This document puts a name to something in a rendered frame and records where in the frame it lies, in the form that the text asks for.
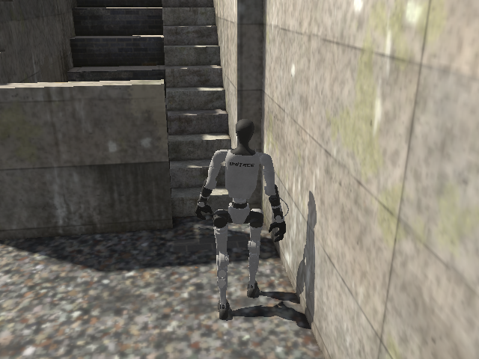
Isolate stairs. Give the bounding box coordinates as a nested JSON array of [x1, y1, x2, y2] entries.
[[162, 0, 233, 218]]

